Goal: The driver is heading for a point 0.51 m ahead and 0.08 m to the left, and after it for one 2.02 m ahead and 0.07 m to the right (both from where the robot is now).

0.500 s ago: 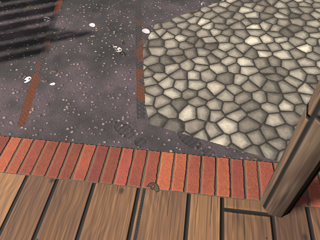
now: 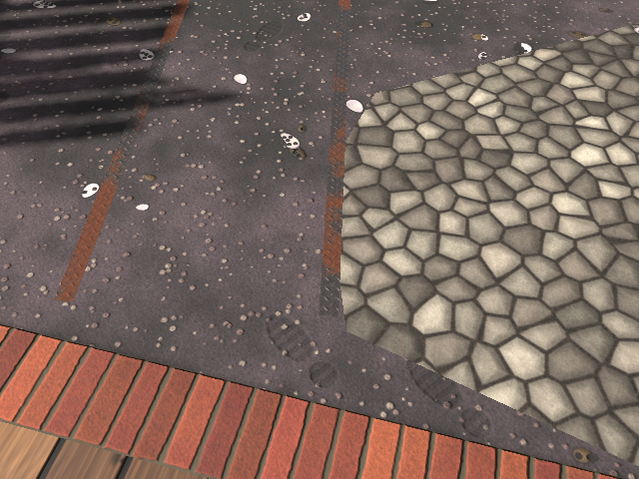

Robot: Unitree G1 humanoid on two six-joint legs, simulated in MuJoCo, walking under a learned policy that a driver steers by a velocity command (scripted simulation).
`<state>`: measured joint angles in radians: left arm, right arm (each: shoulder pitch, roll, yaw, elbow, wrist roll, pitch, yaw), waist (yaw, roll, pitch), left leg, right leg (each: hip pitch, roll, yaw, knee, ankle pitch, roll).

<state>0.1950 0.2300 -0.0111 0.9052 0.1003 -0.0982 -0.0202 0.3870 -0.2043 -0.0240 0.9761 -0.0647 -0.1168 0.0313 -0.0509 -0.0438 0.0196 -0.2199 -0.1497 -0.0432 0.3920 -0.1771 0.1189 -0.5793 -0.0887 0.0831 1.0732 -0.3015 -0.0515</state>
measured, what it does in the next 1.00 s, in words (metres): walks ahead: right foot, then left foot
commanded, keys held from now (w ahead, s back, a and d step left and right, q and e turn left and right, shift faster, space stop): w+q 0.54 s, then w+e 0.46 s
